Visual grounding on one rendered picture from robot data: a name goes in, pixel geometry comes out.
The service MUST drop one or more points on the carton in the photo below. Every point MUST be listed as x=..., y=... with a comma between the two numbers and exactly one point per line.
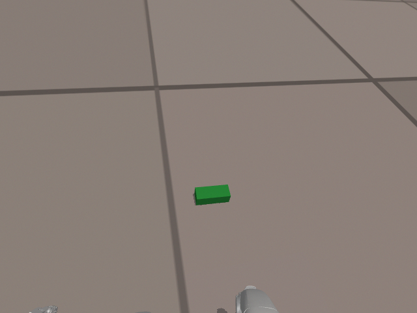
x=212, y=194

